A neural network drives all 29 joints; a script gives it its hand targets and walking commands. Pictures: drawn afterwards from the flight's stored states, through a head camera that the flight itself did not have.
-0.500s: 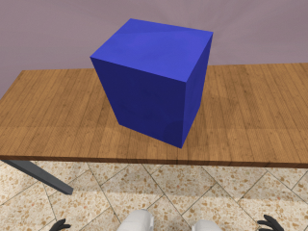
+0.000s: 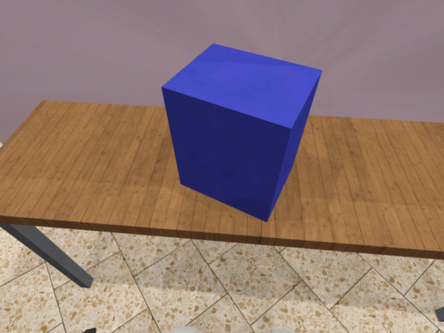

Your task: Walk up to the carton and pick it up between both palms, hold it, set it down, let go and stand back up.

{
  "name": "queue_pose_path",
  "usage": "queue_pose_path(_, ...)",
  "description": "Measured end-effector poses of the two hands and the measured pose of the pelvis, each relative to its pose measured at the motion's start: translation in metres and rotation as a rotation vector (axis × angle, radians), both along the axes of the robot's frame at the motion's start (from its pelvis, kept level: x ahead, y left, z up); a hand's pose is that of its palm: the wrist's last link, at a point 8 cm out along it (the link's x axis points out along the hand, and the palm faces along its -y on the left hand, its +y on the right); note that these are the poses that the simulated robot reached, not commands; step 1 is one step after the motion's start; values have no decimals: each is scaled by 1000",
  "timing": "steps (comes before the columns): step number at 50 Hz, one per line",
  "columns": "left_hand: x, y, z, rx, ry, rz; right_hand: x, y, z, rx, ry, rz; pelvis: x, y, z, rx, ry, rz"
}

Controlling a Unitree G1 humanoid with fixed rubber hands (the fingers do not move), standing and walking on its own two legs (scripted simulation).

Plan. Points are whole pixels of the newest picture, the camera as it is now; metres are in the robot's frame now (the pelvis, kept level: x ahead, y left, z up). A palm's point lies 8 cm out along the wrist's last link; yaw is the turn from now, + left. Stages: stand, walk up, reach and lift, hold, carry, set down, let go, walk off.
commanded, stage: walk up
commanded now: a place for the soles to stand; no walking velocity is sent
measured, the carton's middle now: (240, 135) +0.48 +0.00 +0.07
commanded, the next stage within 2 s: reach and lift in 1.36 s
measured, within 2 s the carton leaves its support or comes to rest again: neither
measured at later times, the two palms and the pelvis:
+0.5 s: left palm out of the picture +0.10 +0.30 -0.10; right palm out of the picture +0.11 -0.29 -0.10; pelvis +0.03 +0.00 +0.02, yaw +1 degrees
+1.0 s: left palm out of the picture +0.12 +0.29 -0.09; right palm out of the picture +0.13 -0.29 -0.09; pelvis +0.04 -0.01 +0.03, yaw +1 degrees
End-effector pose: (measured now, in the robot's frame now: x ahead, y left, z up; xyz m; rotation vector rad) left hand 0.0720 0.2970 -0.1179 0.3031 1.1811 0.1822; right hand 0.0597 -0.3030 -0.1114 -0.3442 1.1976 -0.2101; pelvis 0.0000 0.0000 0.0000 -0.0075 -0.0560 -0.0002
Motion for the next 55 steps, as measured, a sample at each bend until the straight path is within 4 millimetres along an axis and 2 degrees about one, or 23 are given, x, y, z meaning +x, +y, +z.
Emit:
queue_pose_path(7, 2, 0, 6, -3, 29, 20, 14, 6, 6, 18, 7, 12, 5, -1, 10, 4, 11, 6)
queue_pose_path(23, 26, 1, 22, 2, 6, 33, 53, 14, 13, 42, -32, 33, 23, -1, 20, 3, 14, 15)
queue_pose_path(37, 41, -4, 22, -7, 23, 42, 61, 11, 16, 36, 2, 13, 38, -3, 24, 4, 19, 19)
queue_pose_path(55, 49, -11, 26, -10, 9, 42, 66, 10, 18, 44, -6, 10, 43, -7, 27, 4, 9, 20)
